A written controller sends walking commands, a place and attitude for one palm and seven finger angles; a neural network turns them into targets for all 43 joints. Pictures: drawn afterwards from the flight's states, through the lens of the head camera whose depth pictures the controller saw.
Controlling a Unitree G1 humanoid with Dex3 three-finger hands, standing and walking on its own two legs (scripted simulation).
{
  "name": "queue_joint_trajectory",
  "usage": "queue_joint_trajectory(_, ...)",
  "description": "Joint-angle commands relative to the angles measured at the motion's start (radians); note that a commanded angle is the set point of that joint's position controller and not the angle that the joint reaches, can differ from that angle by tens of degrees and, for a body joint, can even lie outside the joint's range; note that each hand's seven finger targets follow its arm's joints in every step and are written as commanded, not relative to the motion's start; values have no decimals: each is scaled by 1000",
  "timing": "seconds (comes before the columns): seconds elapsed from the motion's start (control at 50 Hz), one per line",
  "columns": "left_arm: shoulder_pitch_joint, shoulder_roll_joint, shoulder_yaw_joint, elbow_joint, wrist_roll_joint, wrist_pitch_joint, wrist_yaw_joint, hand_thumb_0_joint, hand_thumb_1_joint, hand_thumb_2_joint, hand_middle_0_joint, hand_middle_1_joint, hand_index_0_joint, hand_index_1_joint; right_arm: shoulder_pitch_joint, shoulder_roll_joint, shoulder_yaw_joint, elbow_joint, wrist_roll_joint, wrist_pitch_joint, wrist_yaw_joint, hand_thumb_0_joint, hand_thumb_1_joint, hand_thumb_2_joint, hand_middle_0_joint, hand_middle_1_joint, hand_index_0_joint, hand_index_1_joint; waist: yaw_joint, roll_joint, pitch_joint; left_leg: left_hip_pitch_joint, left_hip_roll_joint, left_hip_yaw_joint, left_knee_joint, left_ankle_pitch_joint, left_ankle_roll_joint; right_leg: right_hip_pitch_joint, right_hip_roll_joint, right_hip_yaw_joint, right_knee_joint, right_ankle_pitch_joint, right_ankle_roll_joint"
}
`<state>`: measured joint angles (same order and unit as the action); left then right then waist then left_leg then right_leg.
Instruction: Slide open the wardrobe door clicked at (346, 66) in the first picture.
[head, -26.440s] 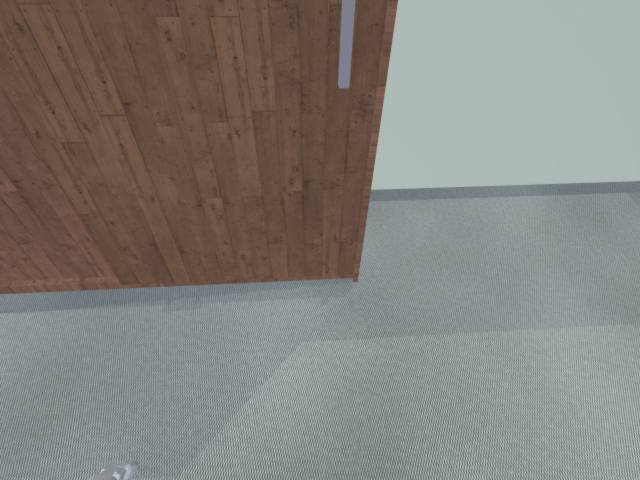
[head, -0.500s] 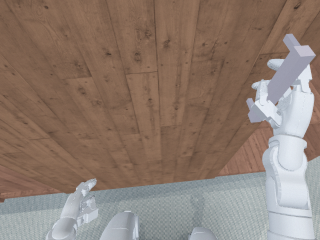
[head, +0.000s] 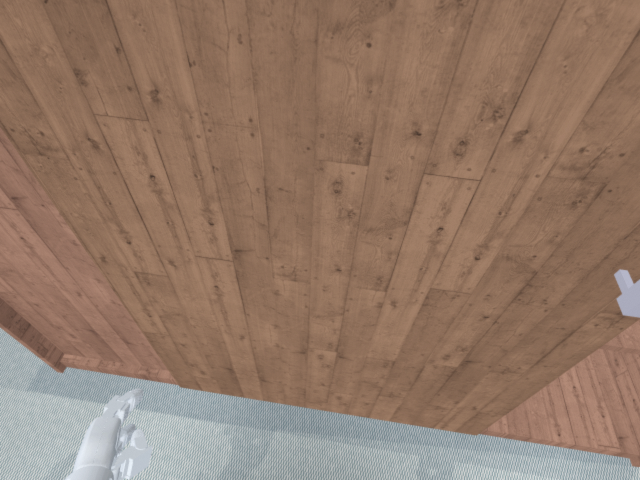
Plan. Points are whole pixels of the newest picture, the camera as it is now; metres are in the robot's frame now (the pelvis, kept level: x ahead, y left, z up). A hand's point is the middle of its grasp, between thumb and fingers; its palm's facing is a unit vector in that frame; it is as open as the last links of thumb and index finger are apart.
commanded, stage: stop walking and hold the door there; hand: right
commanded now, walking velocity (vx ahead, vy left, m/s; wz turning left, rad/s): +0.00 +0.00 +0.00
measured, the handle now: out of the picture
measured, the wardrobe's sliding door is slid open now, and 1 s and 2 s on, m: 0.46 0.46 0.46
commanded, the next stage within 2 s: none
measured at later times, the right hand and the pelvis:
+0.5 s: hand out of the picture +0.32 -0.32 +0.16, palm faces +0.58 +0.77 -0.27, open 6.2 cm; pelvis -0.04 +0.01 +0.00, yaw +5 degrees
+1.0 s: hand out of the picture +0.32 -0.33 +0.15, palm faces +0.46 +0.85 -0.26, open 5.7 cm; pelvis -0.06 -0.04 -0.01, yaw +2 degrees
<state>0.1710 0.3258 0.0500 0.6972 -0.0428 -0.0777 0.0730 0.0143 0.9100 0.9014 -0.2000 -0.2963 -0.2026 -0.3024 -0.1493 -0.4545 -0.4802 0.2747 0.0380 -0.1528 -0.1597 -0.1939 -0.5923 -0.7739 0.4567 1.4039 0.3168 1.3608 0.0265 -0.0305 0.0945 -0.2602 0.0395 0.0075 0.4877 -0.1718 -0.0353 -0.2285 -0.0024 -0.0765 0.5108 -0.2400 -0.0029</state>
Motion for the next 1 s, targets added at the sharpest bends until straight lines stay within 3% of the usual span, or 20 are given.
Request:
queue_joint_trajectory(0.0,-41,96,25,-158,-12,-32,2,0,900,900,-200,-300,-200,-300,-178,-216,27,-144,-21,-58,9,0,-900,-900,450,1400,450,1400,-39,-155,-235,21,18,-63,27,-176,44,54,-240,182,-242,86,-77)
queue_joint_trajectory(0.02,-63,78,10,-166,-5,-35,8,0,900,900,-200,-300,-200,-300,-199,-219,32,-127,-28,-57,5,0,-900,-900,450,1400,450,1400,-28,-279,-184,22,0,-2,154,-243,30,-64,-288,260,-357,-133,-102)
queue_joint_trajectory(0.04,-72,75,12,-160,0,-41,20,0,900,900,-200,-300,-200,-300,-238,-311,-39,-131,-30,-65,-9,0,-900,-900,450,1400,450,1400,-37,-311,-141,15,1,-13,245,-251,29,-118,-301,287,-395,-174,-130)
queue_joint_trajectory(0.1,-23,83,9,-145,-3,-51,25,0,900,900,-200,-300,-200,-300,-241,-266,15,-62,-27,-53,-6,0,-900,-900,450,1400,450,1400,-28,-149,-144,35,18,19,171,-210,23,-79,-264,195,-316,-102,-116)
queue_joint_trajectory(0.16,-3,100,-2,-134,-1,-58,34,0,900,900,-200,-300,-200,-300,-272,-287,25,-3,-26,-38,-3,0,-900,-900,450,1400,450,1400,-23,-142,-161,103,16,48,-34,-139,22,-65,-228,165,-279,-185,-76)
queue_joint_trajectory(0.24,10,113,-1,-118,4,-62,33,0,900,900,-200,-300,-200,-300,-319,-365,-20,77,-33,-36,-1,0,-900,-900,450,1400,450,1400,-12,-108,-203,128,46,-3,-114,-96,48,-63,-168,118,-225,-204,-23)
queue_joint_trajectory(0.3,16,107,3,-113,-4,-55,37,0,900,900,-200,-300,-200,-300,-384,-333,13,125,-22,-30,-2,0,-900,-900,450,1400,450,1400,-11,18,-213,11,58,-71,-171,-208,51,8,-153,90,-173,-207,-28)
queue_joint_trajectory(0.46,29,114,-1,-87,-8,-40,45,0,900,900,-200,-300,-200,-300,-427,-366,12,265,-24,-36,5,0,-900,-900,450,1400,450,1400,-5,11,-186,-56,57,-69,-186,-202,46,35,-149,91,-153,-120,-33)
queue_joint_trajectory(0.6,27,113,0,-90,-12,-40,46,0,900,900,-200,-300,-200,-300,-444,-334,44,281,-21,-55,16,0,-900,-900,450,1400,450,1400,-8,-12,-187,-48,42,-49,-163,-127,43,50,-150,84,-160,-72,-31)
queue_joint_trajectory(0.64,18,119,8,-91,-9,-35,46,0,900,900,-200,-300,-200,-300,-442,-342,45,283,-21,-58,17,0,-900,-900,450,1400,450,1400,-13,-21,-181,-38,76,-72,-175,-77,49,45,-125,59,-111,-9,-29)
queue_joint_trajectory(0.7,16,115,16,-101,-8,-14,37,0,900,900,-200,-300,-200,-300,-457,-351,41,288,-22,-62,16,0,-900,-900,450,1400,450,1400,-15,80,-188,-32,193,-169,-192,22,85,13,-81,36,28,53,-11)
queue_joint_trajectory(0.74,13,126,24,-93,-7,0,33,0,900,900,-200,-300,-200,-300,-452,-385,17,310,-20,-65,15,0,-900,-900,450,1400,450,1400,-21,124,-183,6,289,-223,-190,159,132,-50,-49,53,133,-8,5)
queue_joint_trajectory(0.8,-15,108,16,-112,-6,-8,25,0,900,900,-200,-300,-200,-300,-509,-334,42,225,-19,-77,27,0,-900,-900,450,1400,450,1400,-36,227,-191,133,374,-216,-110,398,166,-169,-52,121,191,-174,3)
queue_joint_trajectory(0.84,-23,112,13,-89,3,-6,31,0,900,900,-200,-300,-200,-300,-492,-376,0,225,-23,-77,21,0,-900,-900,450,1400,450,1400,-23,179,-200,120,348,-126,-34,495,128,-88,-60,101,67,-80,9)
queue_joint_trajectory(0.86,-24,103,13,-93,4,-1,35,0,900,900,-200,-300,-200,-300,-483,-367,1,212,-26,-77,20,0,-900,-900,450,1400,450,1400,-23,165,-220,96,311,-86,11,506,103,-25,-48,65,-4,50,14)
queue_joint_trajectory(0.9,-48,101,18,-118,-1,3,37,0,900,900,-200,-300,-200,-300,-534,-288,77,98,-20,-90,26,0,-900,-900,450,1400,450,1400,-29,58,-266,47,197,-11,88,411,36,81,-120,62,-60,426,-6)
queue_joint_trajectory(0.92,-28,98,17,-123,-4,8,28,0,900,900,-200,-300,-200,-300,-498,-242,108,125,-21,-93,33,0,-900,-900,450,1400,450,1400,-25,-8,-280,4,146,24,135,158,17,106,-176,91,-75,476,-34)
queue_joint_trajectory(0.94,-53,94,7,-138,-2,2,25,0,900,900,-200,-300,-200,-300,-529,-187,165,48,-9,-106,41,0,-900,-900,450,1400,450,1400,-19,-166,-298,-71,72,74,285,-135,-3,151,-248,197,-122,592,-82)
queue_joint_trajectory(0.96,-50,82,0,-162,1,-12,17,0,900,900,-200,-300,-200,-300,-552,-176,176,-21,-13,-121,42,0,-900,-900,450,1400,450,1400,-22,-247,-317,-119,25,86,429,-409,-3,161,-290,271,-165,639,-135)
queue_joint_trajectory(0.98,-44,78,0,-160,1,-24,13,0,900,900,-200,-300,-200,-300,-548,-189,158,-35,-16,-124,38,0,-900,-900,450,1400,450,1400,-32,-237,-313,-146,28,75,502,-461,6,171,-296,267,-160,603,-172)
